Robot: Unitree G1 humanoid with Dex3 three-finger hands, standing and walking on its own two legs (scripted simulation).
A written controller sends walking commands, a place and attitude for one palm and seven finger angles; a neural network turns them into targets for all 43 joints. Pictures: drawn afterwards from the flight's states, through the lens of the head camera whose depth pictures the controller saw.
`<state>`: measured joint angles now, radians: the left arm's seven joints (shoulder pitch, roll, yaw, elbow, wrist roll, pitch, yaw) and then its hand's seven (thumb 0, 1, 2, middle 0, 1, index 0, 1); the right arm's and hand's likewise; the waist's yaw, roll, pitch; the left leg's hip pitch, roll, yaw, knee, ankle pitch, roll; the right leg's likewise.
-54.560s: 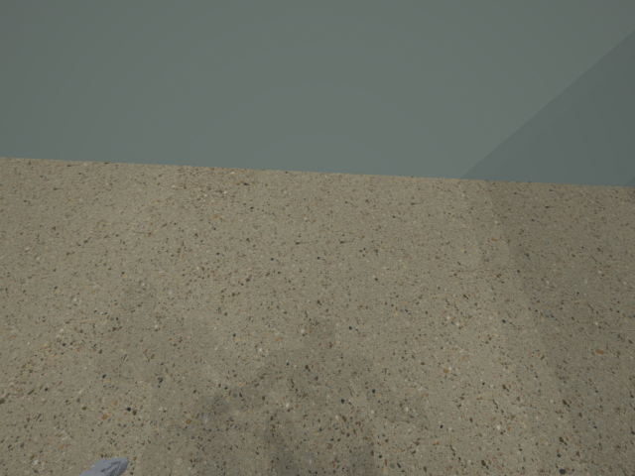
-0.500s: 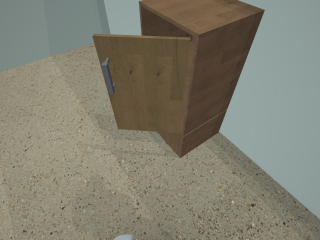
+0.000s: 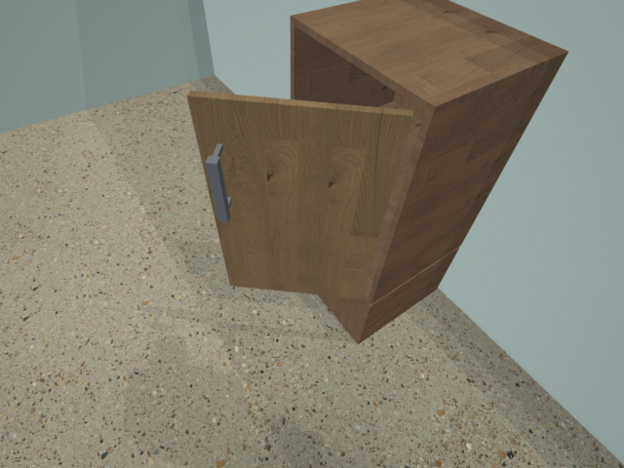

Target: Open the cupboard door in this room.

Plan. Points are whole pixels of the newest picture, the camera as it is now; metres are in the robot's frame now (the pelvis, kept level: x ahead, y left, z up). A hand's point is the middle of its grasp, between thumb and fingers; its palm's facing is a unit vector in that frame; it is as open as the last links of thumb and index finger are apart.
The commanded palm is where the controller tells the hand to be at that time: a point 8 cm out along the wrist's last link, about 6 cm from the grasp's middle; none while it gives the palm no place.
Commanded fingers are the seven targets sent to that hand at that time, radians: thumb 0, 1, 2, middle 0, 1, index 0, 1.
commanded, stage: come to a stop and stand still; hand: left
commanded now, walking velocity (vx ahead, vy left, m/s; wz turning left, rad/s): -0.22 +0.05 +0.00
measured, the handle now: (221, 184) +0.61 +0.22 -0.04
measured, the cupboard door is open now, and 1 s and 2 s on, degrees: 49 49 49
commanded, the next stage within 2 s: look again from close up in 0.70 s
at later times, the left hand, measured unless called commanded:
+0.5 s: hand out of the picture +0.07 +0.18 -0.16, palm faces -0.02 -0.96 -0.26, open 7.4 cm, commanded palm none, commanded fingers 0.00 0.90 0.90 -0.20 -0.30 -0.20 -0.30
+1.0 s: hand out of the picture +0.05 +0.16 -0.16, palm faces -0.01 -0.97 -0.23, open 7.3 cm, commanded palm none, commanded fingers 0.00 0.90 0.90 -0.20 -0.30 -0.20 -0.30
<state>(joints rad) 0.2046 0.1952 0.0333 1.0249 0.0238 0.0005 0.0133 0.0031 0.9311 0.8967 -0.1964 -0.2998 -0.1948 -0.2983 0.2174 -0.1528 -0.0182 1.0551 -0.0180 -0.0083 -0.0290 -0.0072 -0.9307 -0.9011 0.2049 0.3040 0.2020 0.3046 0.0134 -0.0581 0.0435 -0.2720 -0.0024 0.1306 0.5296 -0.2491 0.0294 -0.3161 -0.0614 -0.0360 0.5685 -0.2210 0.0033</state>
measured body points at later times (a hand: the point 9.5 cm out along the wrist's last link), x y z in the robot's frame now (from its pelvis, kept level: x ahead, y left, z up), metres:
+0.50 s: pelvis +0.01 -0.01 +0.00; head +0.03 -0.02 +0.45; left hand +0.07 +0.23 -0.14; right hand +0.06 -0.25 -0.16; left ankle +0.02 +0.10 -0.73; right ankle +0.04 -0.12 -0.73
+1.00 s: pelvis +0.02 -0.02 +0.01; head +0.03 -0.03 +0.46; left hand +0.05 +0.22 -0.14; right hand +0.01 -0.24 -0.16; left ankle +0.02 +0.10 -0.73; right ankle +0.03 -0.12 -0.73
